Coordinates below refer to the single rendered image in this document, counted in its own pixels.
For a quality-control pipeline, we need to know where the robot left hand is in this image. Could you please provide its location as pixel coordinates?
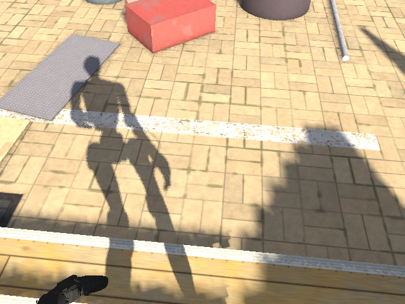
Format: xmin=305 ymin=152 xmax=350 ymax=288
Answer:
xmin=36 ymin=275 xmax=108 ymax=304

